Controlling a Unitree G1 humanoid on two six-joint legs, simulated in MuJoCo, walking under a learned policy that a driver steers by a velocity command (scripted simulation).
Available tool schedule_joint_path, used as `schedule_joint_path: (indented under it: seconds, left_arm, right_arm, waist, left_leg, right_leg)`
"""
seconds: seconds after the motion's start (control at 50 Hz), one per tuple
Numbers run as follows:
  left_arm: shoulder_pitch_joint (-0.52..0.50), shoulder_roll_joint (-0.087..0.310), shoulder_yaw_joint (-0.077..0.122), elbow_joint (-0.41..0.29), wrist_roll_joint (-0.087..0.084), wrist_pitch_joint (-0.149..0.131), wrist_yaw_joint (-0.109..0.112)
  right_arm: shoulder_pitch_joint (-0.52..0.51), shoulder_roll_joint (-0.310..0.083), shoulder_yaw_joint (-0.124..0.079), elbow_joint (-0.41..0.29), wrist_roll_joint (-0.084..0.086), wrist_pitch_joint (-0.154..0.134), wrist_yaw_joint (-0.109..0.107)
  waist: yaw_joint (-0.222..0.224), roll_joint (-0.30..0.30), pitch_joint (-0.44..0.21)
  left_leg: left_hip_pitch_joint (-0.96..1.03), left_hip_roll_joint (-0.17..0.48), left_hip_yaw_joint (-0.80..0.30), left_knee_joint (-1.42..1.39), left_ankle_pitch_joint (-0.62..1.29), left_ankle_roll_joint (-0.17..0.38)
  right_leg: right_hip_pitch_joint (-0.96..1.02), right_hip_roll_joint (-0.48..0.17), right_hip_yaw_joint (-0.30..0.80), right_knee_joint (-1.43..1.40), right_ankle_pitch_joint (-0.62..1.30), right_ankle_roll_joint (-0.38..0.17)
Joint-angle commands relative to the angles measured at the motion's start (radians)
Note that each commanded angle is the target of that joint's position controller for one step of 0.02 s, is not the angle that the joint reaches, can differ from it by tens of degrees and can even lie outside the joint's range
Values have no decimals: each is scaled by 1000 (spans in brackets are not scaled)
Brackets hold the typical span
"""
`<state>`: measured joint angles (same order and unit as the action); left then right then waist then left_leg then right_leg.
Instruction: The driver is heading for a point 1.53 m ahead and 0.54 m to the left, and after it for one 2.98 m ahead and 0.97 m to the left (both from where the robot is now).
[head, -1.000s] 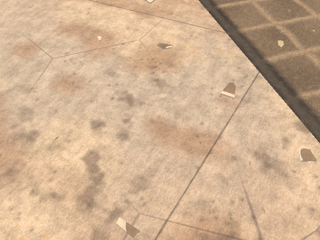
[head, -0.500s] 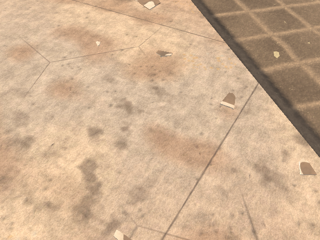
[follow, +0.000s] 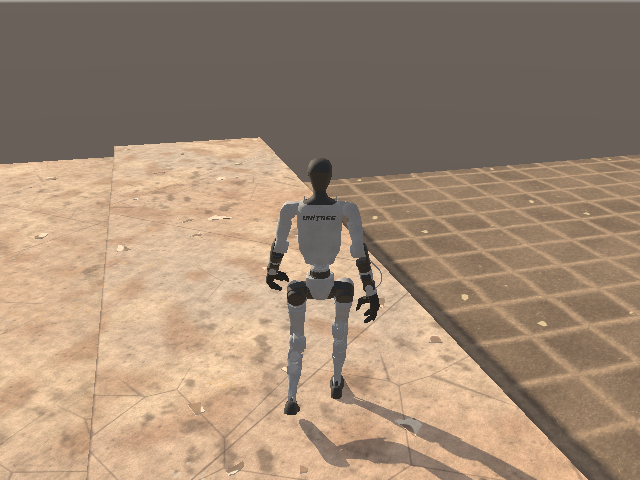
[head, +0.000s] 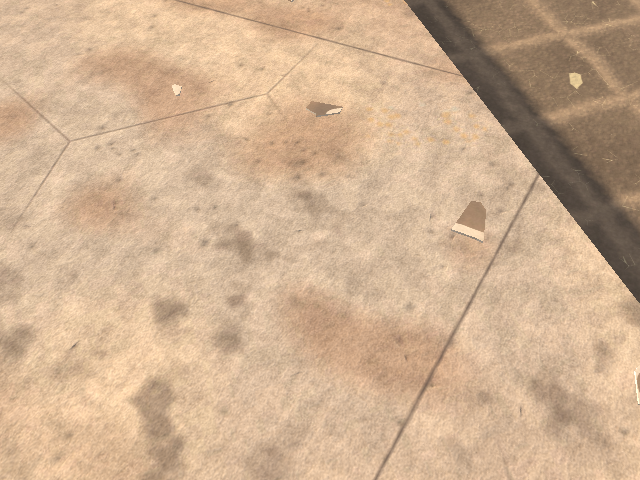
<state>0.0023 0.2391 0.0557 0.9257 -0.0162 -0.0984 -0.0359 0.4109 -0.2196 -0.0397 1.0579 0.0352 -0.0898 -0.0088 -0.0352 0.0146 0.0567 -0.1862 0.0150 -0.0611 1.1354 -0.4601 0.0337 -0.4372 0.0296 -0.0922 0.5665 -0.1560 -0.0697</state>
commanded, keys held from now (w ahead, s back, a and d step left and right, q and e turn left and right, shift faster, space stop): w+q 0.78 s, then w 0.22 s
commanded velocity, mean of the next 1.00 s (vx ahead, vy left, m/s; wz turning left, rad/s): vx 0.50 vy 0.00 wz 0.45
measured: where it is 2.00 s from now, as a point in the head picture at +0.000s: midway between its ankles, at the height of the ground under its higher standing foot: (162, 245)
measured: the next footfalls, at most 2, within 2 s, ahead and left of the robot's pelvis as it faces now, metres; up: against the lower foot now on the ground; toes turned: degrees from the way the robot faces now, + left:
left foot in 0.46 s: +0.42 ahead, +0.17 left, +0.00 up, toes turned +17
right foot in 0.96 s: +0.77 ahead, +0.09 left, +0.00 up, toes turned +30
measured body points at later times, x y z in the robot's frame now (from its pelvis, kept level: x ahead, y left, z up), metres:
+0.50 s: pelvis +0.29 +0.06 -0.01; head +0.33 +0.08 +0.44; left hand +0.23 +0.33 -0.15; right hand +0.54 -0.13 -0.11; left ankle +0.38 +0.16 -0.72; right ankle +0.11 -0.09 -0.68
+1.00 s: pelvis +0.59 +0.12 +0.00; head +0.62 +0.14 +0.45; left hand +0.66 +0.44 -0.09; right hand +0.76 -0.11 -0.12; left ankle +0.39 +0.16 -0.69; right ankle +0.73 +0.08 -0.72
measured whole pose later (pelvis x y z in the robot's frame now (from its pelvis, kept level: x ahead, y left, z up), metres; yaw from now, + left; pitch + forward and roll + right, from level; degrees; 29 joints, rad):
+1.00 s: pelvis +0.59 +0.12 +0.00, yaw +29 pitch +3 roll -1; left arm 0.05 0.26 0.05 0.79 0.01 -0.14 -0.03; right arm 0.36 -0.28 -0.08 0.81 0.02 -0.05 -0.02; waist -0.05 0.02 0.00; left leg -0.16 -0.07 -0.18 0.80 -0.49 0.05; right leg -0.47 0.03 -0.02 0.53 -0.12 -0.03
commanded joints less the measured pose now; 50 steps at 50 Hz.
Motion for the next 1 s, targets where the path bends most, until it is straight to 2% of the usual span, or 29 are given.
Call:
schedule_joint_path:
  seconds: [0.02,0.06,0.08,0.12,0.2,0.26,0.32,0.36,0.4,0.42,0.44,0.46,0.48,0.5,0.52,0.54,0.56,0.58,0.6,0.64,0.68,0.78,0.82,0.88,0.92,0.94,0.96,0.98,1.0]
  left_arm:
    - [128,85,18,17,16,-24,0]
    - [109,47,8,36,30,-33,-3]
    - [121,53,9,46,27,-34,1]
    - [139,87,16,61,29,-36,15]
    - [188,121,21,67,36,-31,42]
    - [233,142,22,63,28,-24,54]
    - [319,161,27,79,17,-5,58]
    - [347,174,33,81,10,16,59]
    - [322,201,41,62,7,32,63]
    - [307,216,46,50,7,40,68]
    - [289,226,48,39,8,49,72]
    - [276,218,43,25,6,51,74]
    - [313,142,21,-12,28,37,69]
    - [345,56,-11,-58,20,-10,49]
    - [210,151,13,-88,-19,-50,33]
    - [164,156,14,-105,-36,-68,28]
    - [165,146,15,-93,-19,-71,36]
    - [177,161,28,-83,0,-59,42]
    - [197,163,33,-84,5,-42,41]
    - [196,136,33,-100,21,-17,43]
    - [125,118,28,-132,32,-6,49]
    - [-55,88,11,-192,19,-16,37]
    - [-78,102,11,-205,11,-23,28]
    - [-76,137,18,-214,13,-39,11]
    - [-11,158,28,-202,14,-50,7]
    - [87,187,43,-173,21,-55,11]
    - [240,231,56,-152,34,-57,15]
    - [390,318,84,-114,41,-45,15]
    - [419,252,70,-90,8,-38,4]
  right_arm:
    - [-66,-120,-37,-95,11,-34,-16]
    - [-7,-70,-42,-83,7,3,-18]
    - [-4,-52,-42,-86,8,17,-19]
    - [-67,-61,-47,-120,3,34,-21]
    - [-191,-73,-51,-173,-11,26,-4]
    - [-315,-53,-36,-218,-15,19,19]
    - [-422,-40,-22,-273,-15,19,42]
    - [-460,-45,-20,-311,-12,21,58]
    - [-436,-78,-33,-335,-9,24,73]
    - [-379,-106,-47,-334,-8,28,76]
    - [-260,-149,-70,-313,-3,30,77]
    - [-90,-216,-107,-274,-1,33,63]
    - [15,-321,-138,-252,-6,43,38]
    - [-16,-353,-131,-282,-16,31,41]
    - [0,-260,-104,-283,-29,25,43]
    - [-49,-210,-92,-285,-27,15,40]
    - [-129,-184,-84,-302,-22,9,41]
    - [-187,-151,-73,-320,-25,6,40]
    - [-211,-141,-67,-333,-33,5,36]
    - [-198,-165,-72,-334,-25,1,26]
    - [-166,-199,-81,-332,-21,1,10]
    - [-98,-210,-85,-323,-16,16,-5]
    - [-67,-197,-81,-307,-15,16,-4]
    - [-36,-180,-75,-290,-18,21,-10]
    - [-45,-187,-75,-292,-24,30,-13]
    - [-56,-170,-68,-300,-26,31,-12]
    - [-68,-139,-51,-319,-36,30,-8]
    - [81,-80,-34,-321,-14,17,-6]
    - [91,-118,-33,-312,-2,8,-6]
  waist:
    - [76,-30,-98]
    - [18,-76,-78]
    - [9,-82,-56]
    - [4,-80,-9]
    - [25,-47,13]
    - [67,-31,28]
    - [110,-15,53]
    - [113,-26,56]
    - [73,-71,11]
    - [32,-100,-35]
    - [-37,-113,-102]
    - [-125,-86,-188]
    - [-112,104,-287]
    - [-33,227,-422]
    - [-92,116,-387]
    - [-73,83,-260]
    - [-18,-20,-183]
    - [19,-24,-140]
    - [48,-10,-128]
    - [65,-8,-110]
    - [52,1,-82]
    - [-21,66,-53]
    - [-36,84,-54]
    - [-31,99,-54]
    - [11,124,-64]
    - [58,115,-121]
    - [128,58,-254]
    - [104,-212,-405]
    - [116,-295,-396]
  left_leg:
    - [-441,103,-46,178,138,33]
    - [-336,139,-59,115,176,42]
    - [-334,147,-57,88,172,42]
    - [-401,155,-59,29,229,30]
    - [-518,141,-60,-174,449,4]
    - [-494,123,28,-351,557,3]
    - [-550,107,73,-451,530,16]
    - [-569,87,106,-489,445,34]
    - [-473,31,161,-504,343,67]
    - [-381,-9,189,-496,292,88]
    - [-225,-53,203,-516,277,117]
    - [42,-75,164,-586,337,161]
    - [369,143,-206,-603,296,254]
    - [591,343,-785,-792,191,435]
    - [594,314,-714,-846,204,371]
    - [471,277,-538,-839,282,327]
    - [306,228,-416,-845,382,292]
    - [180,192,-330,-859,477,268]
    - [99,173,-300,-881,517,264]
    - [17,156,-258,-907,586,273]
    - [-28,132,-213,-922,604,266]
    - [-82,66,-168,-901,440,187]
    - [-38,93,-195,-878,396,178]
    - [82,151,-259,-802,412,169]
    - [126,160,-275,-732,540,151]
    - [122,112,-246,-622,668,129]
    - [17,56,-192,-387,602,95]
    - [-343,-93,-83,-13,263,7]
    - [-530,-101,-122,128,-120,-1]
  right_leg:
    - [379,-331,419,-361,-39,-162]
    - [251,-283,282,-415,-8,-134]
    - [215,-276,238,-440,-1,-135]
    - [186,-276,172,-480,26,-139]
    - [258,-261,57,-486,139,-122]
    - [300,-247,-31,-487,189,-98]
    - [443,-282,-66,-440,248,-92]
    - [534,-310,-86,-380,350,-82]
    - [574,-323,-117,-269,659,-60]
    - [580,-323,-131,-166,834,-48]
    - [552,-310,-143,1,929,-32]
    - [420,-271,-159,240,827,8]
    - [77,-181,-162,594,280,59]
    - [-237,29,56,870,-423,91]
    - [-356,-28,196,897,-378,59]
    - [-391,-75,184,837,-293,34]
    - [-334,-120,180,737,-226,32]
    - [-259,-149,177,652,-193,41]
    - [-196,-164,182,616,-172,51]
    - [-166,-161,163,524,-143,87]
    - [-186,-143,146,393,-45,119]
    - [-90,-59,121,21,254,124]
    - [-74,-56,132,-29,287,112]
    - [-80,-61,145,-77,205,75]
    - [-5,-45,116,-108,122,36]
    - [133,-36,103,-127,125,5]
    - [380,-155,218,-83,147,-59]
    - [765,-368,632,-124,-14,-229]
    - [809,-427,890,-266,-255,-255]
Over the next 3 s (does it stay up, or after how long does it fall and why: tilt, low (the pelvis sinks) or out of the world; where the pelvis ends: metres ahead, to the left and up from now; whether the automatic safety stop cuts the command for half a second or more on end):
stays up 1.52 0.66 0.01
